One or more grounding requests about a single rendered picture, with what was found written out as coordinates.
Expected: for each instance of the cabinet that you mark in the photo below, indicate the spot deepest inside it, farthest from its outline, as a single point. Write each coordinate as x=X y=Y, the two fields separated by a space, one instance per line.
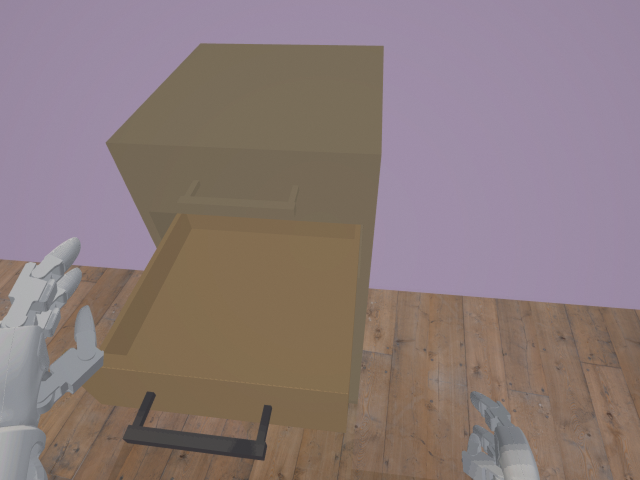
x=273 y=122

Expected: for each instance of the robot left forearm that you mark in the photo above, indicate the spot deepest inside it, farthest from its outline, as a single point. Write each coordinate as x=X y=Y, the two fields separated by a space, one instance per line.
x=20 y=448

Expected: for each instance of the handle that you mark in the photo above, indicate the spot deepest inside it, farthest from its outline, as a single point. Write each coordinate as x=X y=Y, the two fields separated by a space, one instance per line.
x=211 y=444
x=237 y=206

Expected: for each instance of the right robot hand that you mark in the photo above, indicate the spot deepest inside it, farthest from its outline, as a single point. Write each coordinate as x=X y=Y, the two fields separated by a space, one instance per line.
x=509 y=454

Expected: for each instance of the drawer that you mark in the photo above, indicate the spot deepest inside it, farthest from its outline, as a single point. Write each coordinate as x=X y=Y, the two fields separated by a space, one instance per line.
x=235 y=313

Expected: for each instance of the left robot hand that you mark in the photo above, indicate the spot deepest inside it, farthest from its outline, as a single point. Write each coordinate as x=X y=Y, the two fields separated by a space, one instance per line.
x=36 y=298

